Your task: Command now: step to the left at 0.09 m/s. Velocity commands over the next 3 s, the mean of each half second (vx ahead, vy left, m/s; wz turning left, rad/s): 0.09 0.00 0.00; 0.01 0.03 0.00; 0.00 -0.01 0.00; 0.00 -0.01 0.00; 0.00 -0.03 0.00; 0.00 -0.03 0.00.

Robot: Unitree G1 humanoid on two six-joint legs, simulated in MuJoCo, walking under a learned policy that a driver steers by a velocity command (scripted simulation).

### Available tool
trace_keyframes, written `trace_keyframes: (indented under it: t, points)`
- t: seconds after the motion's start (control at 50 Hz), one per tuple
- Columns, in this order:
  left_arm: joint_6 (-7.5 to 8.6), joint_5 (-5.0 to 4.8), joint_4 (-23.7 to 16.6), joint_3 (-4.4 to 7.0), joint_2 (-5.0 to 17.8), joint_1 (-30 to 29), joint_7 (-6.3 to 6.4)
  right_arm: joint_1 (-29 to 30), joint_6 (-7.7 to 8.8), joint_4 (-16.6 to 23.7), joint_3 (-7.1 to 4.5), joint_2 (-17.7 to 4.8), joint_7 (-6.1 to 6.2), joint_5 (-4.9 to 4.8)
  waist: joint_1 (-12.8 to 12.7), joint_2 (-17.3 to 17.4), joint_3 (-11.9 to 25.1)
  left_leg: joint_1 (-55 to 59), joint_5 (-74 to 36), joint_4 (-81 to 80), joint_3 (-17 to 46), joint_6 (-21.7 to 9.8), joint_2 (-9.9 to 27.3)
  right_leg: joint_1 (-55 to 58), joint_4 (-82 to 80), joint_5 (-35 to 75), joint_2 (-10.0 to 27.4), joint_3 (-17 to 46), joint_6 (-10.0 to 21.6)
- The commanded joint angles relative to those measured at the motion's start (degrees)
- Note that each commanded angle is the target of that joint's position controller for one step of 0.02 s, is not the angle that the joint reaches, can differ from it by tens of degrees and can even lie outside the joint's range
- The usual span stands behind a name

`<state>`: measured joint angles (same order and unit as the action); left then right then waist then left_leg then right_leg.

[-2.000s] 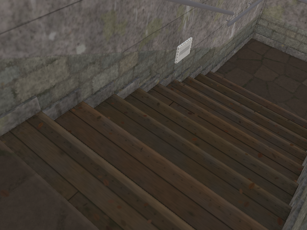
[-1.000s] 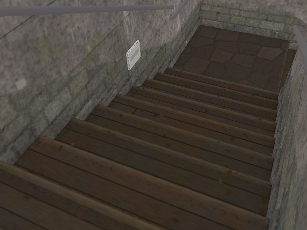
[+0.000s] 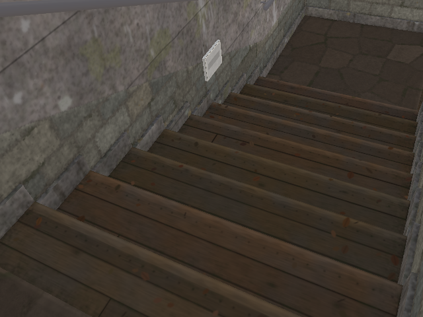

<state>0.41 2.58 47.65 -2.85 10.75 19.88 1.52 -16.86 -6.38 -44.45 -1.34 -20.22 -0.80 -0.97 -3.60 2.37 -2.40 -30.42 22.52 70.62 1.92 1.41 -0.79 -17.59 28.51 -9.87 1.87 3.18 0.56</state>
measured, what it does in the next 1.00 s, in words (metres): steps on the spot: left foot, then left foot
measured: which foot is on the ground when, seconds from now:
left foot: up 0.00-0.18, down 0.20-0.38, up 0.40-0.90, down 0.92-1.00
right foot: down 0.00-1.00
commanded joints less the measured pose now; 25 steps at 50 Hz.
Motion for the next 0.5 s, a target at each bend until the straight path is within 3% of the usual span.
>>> trace_keyframes:
  t: [0.02,0.04,0.06,0.08,0.1,0.12,0.14,0.16,0.18,0.2,0.22,0.24,0.26,0.28,0.3,0.32,0.34,0.36,0.38,0.4,0.42,0.44,0.46,0.48,0.5]
  points:
    - [8.73,-0.19,-0.7,2.91,8.8,-2.9,-3.76,-3.2,1.23,7.5,0.62,2.6,-0.02,-1.74,0.7,-14.5,1.2,1.8,0.5,18.2,-3.6,5.9,1.2,-9.3,-16.7,-14.8,10.4,9.3,5.3]
    - [5.41,-2.25,-3.4,6.21,13.1,-10.5,-1.94,-3.9,4.58,11.8,0.31,2.5,-0.11,1.56,7.2,-15.2,-0.3,7.9,6.7,5.6,-9.0,1.8,2.0,-14.3,-15.4,-13.3,6.2,4.2,8.0]
    - [3.57,-1.58,-4.4,7.60,16.1,-12.0,-0.45,-5.4,5.88,10.1,-0.21,0.2,-0.31,2.92,7.9,-7.4,0.6,11.6,5.3,-12.0,-12.5,1.7,1.1,-12.5,-13.6,-14.1,3.6,3.0,8.4]
    - [-2.59,-1.10,-4.0,4.72,8.9,-8.1,1.30,1.0,2.99,11.3,-0.48,1.8,2.06,3.02,1.5,-19.6,3.6,7.0,7.8,-18.9,-9.0,-2.4,-2.3,1.9,-8.8,-10.3,-0.2,1.4,9.1]
    - [-5.83,0.13,-3.4,3.70,5.8,-3.4,2.15,2.9,1.71,12.1,-0.01,2.2,3.30,3.33,-1.5,-20.1,3.8,4.9,11.1,-22.4,-10.7,-3.8,-4.0,7.0,-7.0,-9.5,1.2,4.0,10.2]
    - [-8.05,0.70,-2.6,3.20,5.8,-1.5,2.84,1.4,1.70,11.8,1.10,3.6,2.74,3.35,-1.7,-20.6,4.6,5.9,9.9,-27.0,-9.2,-6.0,-3.3,8.3,-7.7,-10.9,4.1,7.1,11.2]
    - [-8.08,-0.64,1.8,3.88,8.3,1.8,2.03,3.7,1.71,11.7,2.86,6.3,2.83,3.92,-2.4,-19.5,2.4,10.3,1.7,-35.8,-8.4,-6.9,-4.0,4.6,-7.5,-2.9,4.8,7.4,10.7]
    - [-7.92,-0.97,3.1,3.82,9.9,2.4,1.85,-1.5,2.11,10.2,3.75,5.9,2.89,4.16,1.0,-15.2,3.9,17.3,-5.1,-44.0,-8.6,-7.3,-4.2,2.3,-3.9,-1.0,4.3,6.0,9.0]
    - [-7.71,-0.32,3.7,3.18,9.0,3.3,1.48,-5.8,1.95,8.4,4.05,3.1,2.61,5.76,2.1,-9.0,4.0,24.2,-2.9,-48.7,-3.3,-7.2,-1.5,-4.9,2.2,-6.1,0.8,3.5,6.4]
    - [-6.47,0.36,2.5,1.76,4.5,0.8,0.90,-9.4,1.75,7.6,3.82,-1.3,2.42,6.15,4.9,4.8,2.4,34.3,3.5,-52.3,15.0,-8.9,14.0,-22.7,14.1,-12.9,-2.5,0.3,3.2]
    - [-4.88,1.47,-6.3,1.79,7.2,-11.1,0.63,-12.8,1.27,7.6,1.39,-11.4,2.79,3.43,10.6,19.8,-2.5,37.5,9.7,-55.0,26.8,-12.7,23.0,-40.1,23.0,-26.3,-5.9,-5.5,0.5]
    - [-3.80,2.00,-8.3,2.52,9.4,-18.1,-0.14,-14.1,1.15,6.3,0.20,-12.7,3.92,2.53,12.9,16.3,-4.2,31.6,13.8,-58.4,29.2,-17.0,24.5,-40.7,29.0,-23.4,-3.3,-0.3,-0.4]
    - [-3.68,0.22,-8.4,3.12,9.9,-19.0,-0.46,-8.4,1.78,7.0,0.38,-10.3,4.63,2.96,10.1,13.8,-7.3,27.4,13.0,-58.1,23.8,-16.5,20.0,-38.1,32.5,-18.4,-2.2,0.2,-1.5]
    - [-3.67,-0.47,-8.7,3.04,9.7,-17.1,-0.74,-4.0,2.26,8.1,0.02,-9.0,5.08,3.50,7.5,12.9,-6.5,23.7,4.6,-56.7,16.4,-14.4,16.0,-33.0,34.6,-14.9,-1.4,-0.7,-2.2]
    - [-2.97,-1.75,-5.1,2.56,9.8,-4.8,-0.28,4.6,1.15,8.3,1.56,-2.3,3.62,2.50,0.5,18.0,-2.2,9.1,6.1,-54.3,-0.5,-13.0,3.9,-9.4,25.2,-13.8,-0.6,-4.6,-1.8]
    - [-3.29,-3.02,-3.3,3.36,11.4,1.5,0.39,3.7,1.50,8.1,0.52,-3.1,3.24,1.89,-0.9,17.3,-0.5,-0.5,11.1,-54.7,-0.2,-13.0,2.4,8.1,20.4,-5.6,-1.3,-5.8,-2.0]
    - [-4.01,-2.70,-0.2,4.58,12.9,10.7,1.42,5.1,2.74,7.0,-0.03,-3.5,2.66,2.83,-5.2,11.2,2.0,-5.4,7.8,-49.6,-1.2,-13.3,1.5,21.8,22.7,1.6,-4.3,-10.6,-3.1]
    - [-4.66,-2.56,1.3,5.48,14.1,16.1,2.47,6.0,3.15,6.0,-0.15,-3.5,2.34,3.27,-8.6,5.0,1.7,-5.0,3.7,-38.7,-3.2,-13.0,-1.0,24.7,16.7,-3.1,-3.7,-8.8,-4.4]
    - [2.02,3.16,-0.6,4.42,7.2,14.4,-5.99,16.5,5.01,12.9,0.04,-3.6,1.56,2.02,-16.6,-15.8,-1.1,-22.9,6.0,-26.0,3.4,-7.1,0.4,31.4,14.7,-12.5,2.8,4.4,-2.9]
    - [3.85,6.21,1.9,5.78,11.8,25.3,-8.33,16.9,5.42,15.2,0.16,-2.6,2.75,-1.25,-18.9,-17.1,1.3,-27.4,7.7,-10.8,10.0,-6.6,-3.5,35.0,16.8,1.2,3.8,5.9,-2.1]
    - [-0.03,1.12,1.0,5.78,20.6,28.7,0.53,7.8,5.46,12.9,0.52,0.8,1.98,2.29,-6.6,-7.6,3.7,-16.7,21.9,5.9,10.4,-6.2,-7.5,21.9,1.5,14.9,19.3,41.1,-1.6]
    - [-2.48,0.64,0.7,7.70,23.0,24.8,3.02,-8.7,4.06,6.8,0.15,0.9,0.95,2.54,-0.7,8.8,4.6,-17.1,11.0,6.4,19.6,-4.8,-7.3,19.6,-11.8,-0.1,29.2,59.9,6.0]
    - [-3.48,0.92,-0.7,7.81,21.2,16.3,4.09,-3.4,2.54,6.6,0.46,-0.2,0.13,4.18,1.0,12.0,-4.6,-19.6,3.6,8.4,16.5,-4.6,-4.5,10.7,-13.4,-20.6,28.8,56.9,9.4]
    - [-3.64,0.81,-3.1,7.16,19.0,6.5,3.69,1.9,1.34,8.3,0.23,-1.9,-0.39,4.85,2.7,10.3,-8.6,-18.6,-4.3,7.2,15.5,-4.9,-2.7,3.2,-13.2,-31.3,26.0,47.9,9.4]
    - [-3.15,0.96,-3.7,6.67,17.8,1.8,2.78,3.5,0.13,8.9,0.01,-1.6,-0.27,4.98,4.0,5.4,-11.1,-16.6,-7.7,7.2,13.7,-4.5,-2.9,-2.9,-13.5,-28.8,23.0,38.1,8.2]
Next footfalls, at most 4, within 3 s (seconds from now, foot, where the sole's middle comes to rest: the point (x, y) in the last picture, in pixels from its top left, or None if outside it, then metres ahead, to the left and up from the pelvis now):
0.20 left None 0.01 0.10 -0.78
0.92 left None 0.08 0.13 -0.78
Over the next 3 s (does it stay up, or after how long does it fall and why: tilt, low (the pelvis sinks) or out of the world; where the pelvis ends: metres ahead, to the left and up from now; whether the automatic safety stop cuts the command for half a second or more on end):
stays up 0.06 0.00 0.01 its command is cut before an obstacle from the start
